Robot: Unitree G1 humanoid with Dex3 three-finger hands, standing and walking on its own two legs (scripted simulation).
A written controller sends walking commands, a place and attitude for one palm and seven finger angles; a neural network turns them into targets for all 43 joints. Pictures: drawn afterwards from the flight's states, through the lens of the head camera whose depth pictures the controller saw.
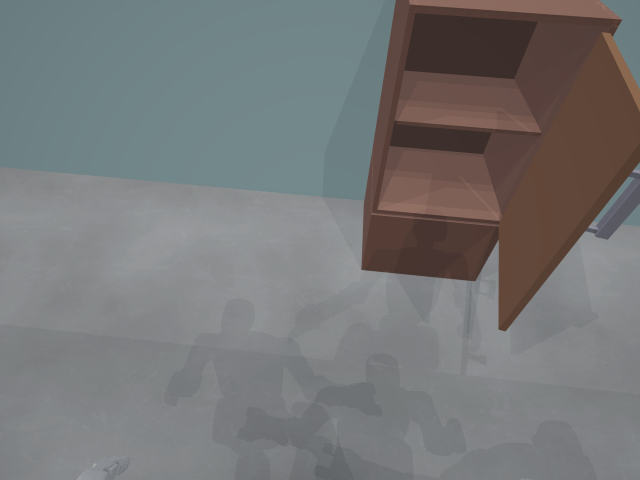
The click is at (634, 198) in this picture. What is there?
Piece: cupboard door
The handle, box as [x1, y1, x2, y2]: [586, 169, 639, 239]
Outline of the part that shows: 639,170 634,169 628,176 633,177 633,180 595,226 590,225 586,229 586,231 593,232 595,236 607,239 639,203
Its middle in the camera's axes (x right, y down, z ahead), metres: +0.54 -0.06 +0.71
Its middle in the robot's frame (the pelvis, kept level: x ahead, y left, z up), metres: +0.60 -0.51 +0.01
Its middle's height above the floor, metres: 0.78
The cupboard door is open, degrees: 78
